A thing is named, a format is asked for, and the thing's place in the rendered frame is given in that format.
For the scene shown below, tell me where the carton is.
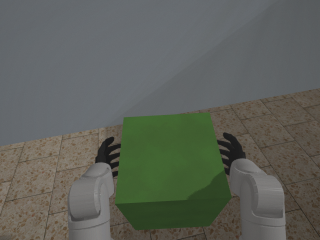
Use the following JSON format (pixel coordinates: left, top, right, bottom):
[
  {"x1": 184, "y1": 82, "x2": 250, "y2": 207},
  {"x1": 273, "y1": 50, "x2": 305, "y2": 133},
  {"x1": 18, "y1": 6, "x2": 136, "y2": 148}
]
[{"x1": 115, "y1": 112, "x2": 232, "y2": 230}]

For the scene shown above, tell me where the robot right forearm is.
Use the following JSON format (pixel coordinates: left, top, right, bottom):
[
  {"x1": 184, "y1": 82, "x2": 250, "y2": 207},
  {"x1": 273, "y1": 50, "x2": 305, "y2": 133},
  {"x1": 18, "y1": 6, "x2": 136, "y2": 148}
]
[{"x1": 229, "y1": 158, "x2": 286, "y2": 240}]

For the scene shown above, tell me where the robot left forearm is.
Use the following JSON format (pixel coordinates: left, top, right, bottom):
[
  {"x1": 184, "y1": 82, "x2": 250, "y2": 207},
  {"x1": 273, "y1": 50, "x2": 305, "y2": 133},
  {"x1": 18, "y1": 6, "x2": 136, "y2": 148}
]
[{"x1": 67, "y1": 162, "x2": 115, "y2": 240}]

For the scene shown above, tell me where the left robot hand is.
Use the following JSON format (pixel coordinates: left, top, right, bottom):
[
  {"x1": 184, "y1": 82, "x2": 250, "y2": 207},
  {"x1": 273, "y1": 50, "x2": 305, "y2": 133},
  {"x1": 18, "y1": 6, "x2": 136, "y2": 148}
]
[{"x1": 95, "y1": 136, "x2": 121, "y2": 178}]

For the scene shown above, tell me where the right robot hand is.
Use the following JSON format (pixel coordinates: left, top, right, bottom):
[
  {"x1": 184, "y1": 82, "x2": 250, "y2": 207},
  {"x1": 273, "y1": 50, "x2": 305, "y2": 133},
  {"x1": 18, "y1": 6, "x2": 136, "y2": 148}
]
[{"x1": 217, "y1": 132, "x2": 246, "y2": 176}]

